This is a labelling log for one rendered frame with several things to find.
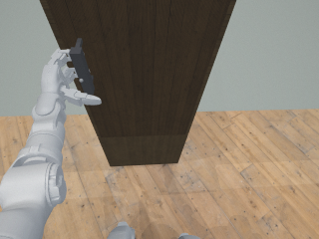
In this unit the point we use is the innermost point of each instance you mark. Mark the robot left forearm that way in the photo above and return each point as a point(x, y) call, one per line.
point(46, 138)

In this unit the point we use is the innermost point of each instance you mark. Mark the robot left shin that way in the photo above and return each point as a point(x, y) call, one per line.
point(123, 223)

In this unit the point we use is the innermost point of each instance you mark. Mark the cupboard door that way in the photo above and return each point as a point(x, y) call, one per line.
point(148, 58)

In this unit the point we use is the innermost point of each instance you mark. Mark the robot left upper arm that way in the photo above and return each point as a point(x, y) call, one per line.
point(29, 193)

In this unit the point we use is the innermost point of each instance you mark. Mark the robot left thigh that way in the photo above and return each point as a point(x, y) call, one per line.
point(122, 232)

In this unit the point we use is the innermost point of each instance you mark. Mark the left robot hand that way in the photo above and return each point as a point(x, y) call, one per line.
point(53, 80)

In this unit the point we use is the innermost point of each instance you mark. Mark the handle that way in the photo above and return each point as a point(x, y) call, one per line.
point(81, 67)

